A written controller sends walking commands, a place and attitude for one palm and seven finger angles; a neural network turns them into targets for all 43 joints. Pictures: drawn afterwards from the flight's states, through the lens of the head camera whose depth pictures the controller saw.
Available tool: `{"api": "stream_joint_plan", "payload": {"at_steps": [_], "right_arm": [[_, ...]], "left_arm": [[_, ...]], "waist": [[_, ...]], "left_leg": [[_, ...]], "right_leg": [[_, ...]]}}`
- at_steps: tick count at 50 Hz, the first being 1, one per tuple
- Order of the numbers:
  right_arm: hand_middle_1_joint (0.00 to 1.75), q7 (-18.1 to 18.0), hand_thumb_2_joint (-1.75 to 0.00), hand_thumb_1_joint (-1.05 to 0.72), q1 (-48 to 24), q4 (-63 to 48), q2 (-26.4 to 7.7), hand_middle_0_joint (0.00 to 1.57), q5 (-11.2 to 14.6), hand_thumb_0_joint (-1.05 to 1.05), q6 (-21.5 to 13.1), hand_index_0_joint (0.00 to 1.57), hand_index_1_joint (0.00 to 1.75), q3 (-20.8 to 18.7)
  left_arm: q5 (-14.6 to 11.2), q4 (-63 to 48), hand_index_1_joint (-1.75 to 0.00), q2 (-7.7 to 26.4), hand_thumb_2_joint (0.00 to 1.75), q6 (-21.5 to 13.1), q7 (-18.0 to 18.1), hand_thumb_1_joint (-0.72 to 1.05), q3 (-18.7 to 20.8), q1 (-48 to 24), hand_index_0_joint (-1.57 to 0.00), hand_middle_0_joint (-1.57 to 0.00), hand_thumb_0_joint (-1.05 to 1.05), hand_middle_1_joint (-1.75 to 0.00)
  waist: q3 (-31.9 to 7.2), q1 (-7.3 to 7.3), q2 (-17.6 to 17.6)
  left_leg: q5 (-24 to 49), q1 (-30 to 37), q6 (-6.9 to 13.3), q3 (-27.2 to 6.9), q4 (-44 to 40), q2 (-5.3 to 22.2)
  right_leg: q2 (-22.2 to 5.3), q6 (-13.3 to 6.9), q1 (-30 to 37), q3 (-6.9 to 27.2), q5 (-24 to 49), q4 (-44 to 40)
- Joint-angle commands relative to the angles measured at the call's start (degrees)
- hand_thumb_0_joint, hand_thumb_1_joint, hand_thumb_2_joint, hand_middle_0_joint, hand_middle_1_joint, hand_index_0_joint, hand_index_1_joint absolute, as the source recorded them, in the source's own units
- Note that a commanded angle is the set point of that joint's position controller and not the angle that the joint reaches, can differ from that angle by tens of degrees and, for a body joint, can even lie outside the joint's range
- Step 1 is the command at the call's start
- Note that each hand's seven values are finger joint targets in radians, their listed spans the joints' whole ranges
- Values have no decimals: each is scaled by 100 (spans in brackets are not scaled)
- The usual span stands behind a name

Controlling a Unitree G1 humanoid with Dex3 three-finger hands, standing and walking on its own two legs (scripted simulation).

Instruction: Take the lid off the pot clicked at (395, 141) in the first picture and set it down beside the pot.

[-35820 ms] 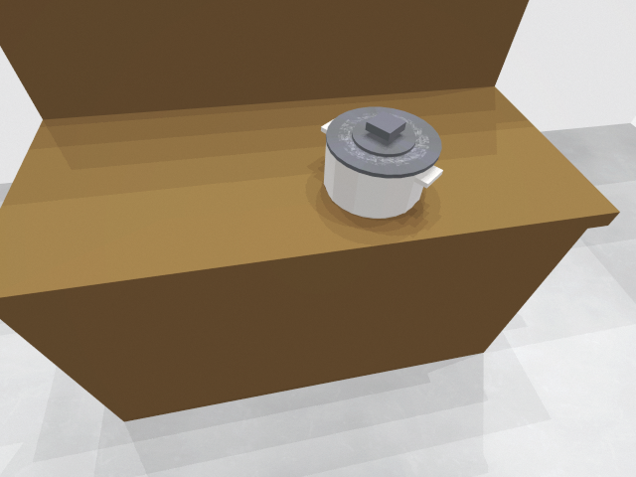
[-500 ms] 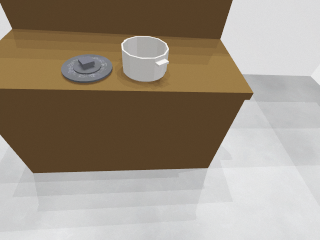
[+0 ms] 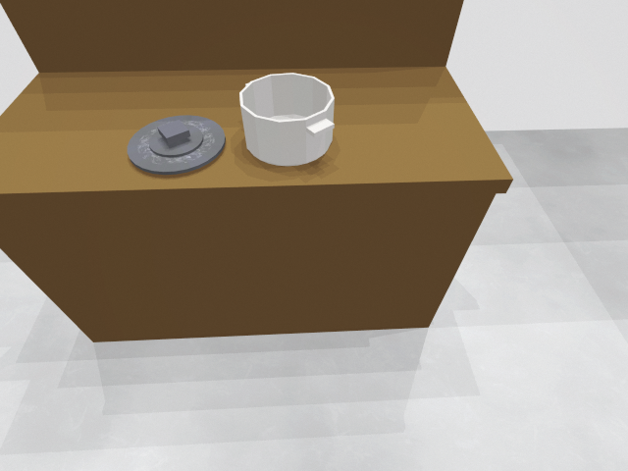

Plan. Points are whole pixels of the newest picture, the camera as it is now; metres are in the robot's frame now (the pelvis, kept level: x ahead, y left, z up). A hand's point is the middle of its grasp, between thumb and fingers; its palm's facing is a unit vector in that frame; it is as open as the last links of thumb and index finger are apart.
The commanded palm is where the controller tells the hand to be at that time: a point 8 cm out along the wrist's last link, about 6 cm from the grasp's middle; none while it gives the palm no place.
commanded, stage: let the arm hang, fingers relaxed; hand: left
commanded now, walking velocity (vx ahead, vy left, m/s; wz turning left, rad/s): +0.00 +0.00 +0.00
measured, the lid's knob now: (174, 131) +0.76 +0.34 -0.01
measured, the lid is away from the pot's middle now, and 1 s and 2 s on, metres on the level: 0.25 0.25 0.25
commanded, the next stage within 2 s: look to check the result in 0.46 s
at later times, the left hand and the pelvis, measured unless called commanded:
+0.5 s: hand out of the picture +0.01 +0.17 -0.17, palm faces +0.02 -0.98 -0.19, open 7.4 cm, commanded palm none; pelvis +0.00 +0.00 +0.00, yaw +0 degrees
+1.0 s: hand out of the picture +0.00 +0.18 -0.18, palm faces +0.00 -0.98 -0.18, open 7.4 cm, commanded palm none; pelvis -0.01 +0.01 +0.01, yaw -1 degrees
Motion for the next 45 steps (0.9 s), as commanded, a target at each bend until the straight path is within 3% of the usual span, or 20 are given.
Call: {"api": "stream_joint_plan", "payload": {"at_steps": [1,9,13,24,33,40,45], "right_arm": [[30,13,-90,-90,358,-127,-482,20,-23,0,-70,20,30,-89],[30,4,-90,-90,331,-107,-456,20,-22,0,-71,20,30,-97],[30,-5,-90,-90,388,-82,-474,20,-18,0,-86,20,30,-91],[30,-32,-90,-90,418,29,-420,20,11,0,-77,20,30,-86],[30,-41,-90,-90,438,115,-395,20,7,0,-98,20,30,-77],[30,-39,-90,-90,440,145,-356,20,5,0,-87,20,30,-71],[30,-38,-90,-90,473,164,-364,20,5,0,-100,20,30,-79]], "left_arm": [[-7,-138,-30,607,90,-63,45,90,171,354,-20,-20,0,-30],[-11,-187,-30,623,90,-72,32,90,213,209,-20,-20,0,-30],[-26,-159,-30,618,90,-97,30,90,219,236,-20,-20,0,-30],[-21,-7,-30,504,90,-95,48,90,175,367,-20,-20,0,-30],[-25,133,-30,412,90,-111,45,90,158,473,-20,-20,0,-30],[-16,164,-30,385,90,-96,42,90,145,483,-20,-20,0,-30],[-16,177,-30,395,90,-111,44,90,148,490,-20,-20,0,-30]], "waist": [[281,33,-145],[269,31,-50],[-18,23,-78],[141,-2,-78],[53,0,-7],[320,-5,9],[165,-5,-31]], "left_leg": [[1495,-27,299,-250,-463,340],[1413,31,276,-247,-523,341],[1695,194,270,-223,-463,353],[1742,375,296,-239,-547,392],[1730,467,306,-241,-620,407],[1473,335,313,-277,-733,402],[1580,406,312,-266,-716,403]], "right_leg": [[-499,-215,-256,403,1735,-509],[-498,-207,-251,446,1670,-612],[-522,-197,-78,463,1984,-610],[-479,-163,-270,423,1879,-701],[-475,-151,-262,414,1766,-739],[-452,-144,-399,425,1488,-793],[-467,-142,-326,434,1603,-767]]}}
